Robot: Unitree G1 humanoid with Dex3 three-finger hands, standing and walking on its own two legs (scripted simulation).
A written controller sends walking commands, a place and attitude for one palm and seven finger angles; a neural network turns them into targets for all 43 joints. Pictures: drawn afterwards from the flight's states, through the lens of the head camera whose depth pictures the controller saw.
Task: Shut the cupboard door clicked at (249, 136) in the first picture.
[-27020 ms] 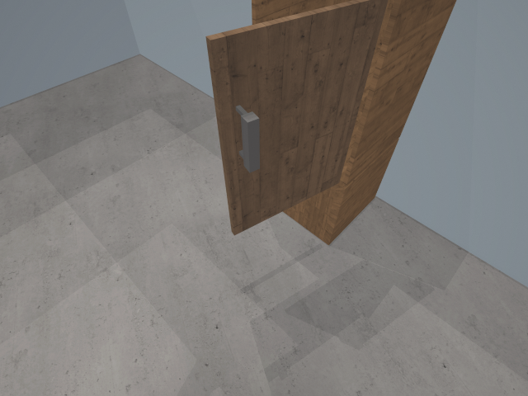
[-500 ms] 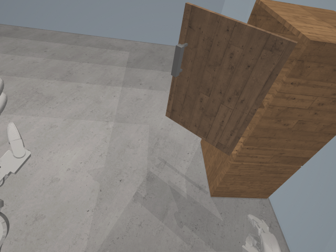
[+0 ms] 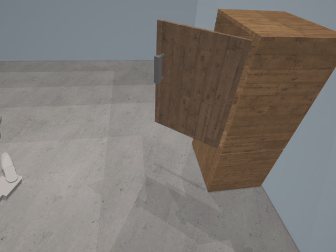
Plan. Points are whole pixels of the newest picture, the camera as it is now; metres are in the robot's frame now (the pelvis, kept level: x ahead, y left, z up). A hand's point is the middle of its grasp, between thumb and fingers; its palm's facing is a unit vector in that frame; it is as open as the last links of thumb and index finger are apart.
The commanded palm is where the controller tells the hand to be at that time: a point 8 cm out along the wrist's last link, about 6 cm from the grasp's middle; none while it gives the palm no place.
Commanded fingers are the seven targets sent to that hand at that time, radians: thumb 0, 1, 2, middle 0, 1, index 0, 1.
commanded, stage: stop stepping back and stand still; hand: left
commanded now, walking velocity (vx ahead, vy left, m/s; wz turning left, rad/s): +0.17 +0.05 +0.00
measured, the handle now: (160, 68) +0.95 +0.11 +0.04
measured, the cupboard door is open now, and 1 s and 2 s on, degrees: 51 51 51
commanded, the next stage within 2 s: let the arm hang, fingers relaxed in 0.80 s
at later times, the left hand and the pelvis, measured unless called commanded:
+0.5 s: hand (32, 163) +0.22 +0.29 +0.16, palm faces +0.40 -0.76 -0.51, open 7.4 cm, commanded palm +0.17 +0.32 +0.18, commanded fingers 0.00 0.90 0.90 -0.20 -0.30 -0.20 -0.30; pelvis +0.03 +0.02 +0.00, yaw +0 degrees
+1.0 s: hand (53, 187) +0.24 +0.29 +0.05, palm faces +0.17 -0.85 -0.49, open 7.4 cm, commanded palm none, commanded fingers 0.00 0.90 0.90 -0.20 -0.30 -0.20 -0.30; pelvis +0.02 +0.04 -0.01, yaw +0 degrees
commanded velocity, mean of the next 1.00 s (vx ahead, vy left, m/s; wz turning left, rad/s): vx -0.02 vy -0.05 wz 0.00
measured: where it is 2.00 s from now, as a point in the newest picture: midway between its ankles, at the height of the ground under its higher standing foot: outside the picture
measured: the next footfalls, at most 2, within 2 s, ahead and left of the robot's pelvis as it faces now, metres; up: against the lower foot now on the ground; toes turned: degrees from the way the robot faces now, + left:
left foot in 0.16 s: +0.07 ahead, +0.15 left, +0.00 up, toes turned +4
right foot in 0.38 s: +0.07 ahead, -0.06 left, +0.00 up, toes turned -4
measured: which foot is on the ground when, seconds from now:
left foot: up 0.00-0.14, down 0.16-1.00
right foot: down 0.00-0.20, up 0.22-0.36, down 0.38-1.00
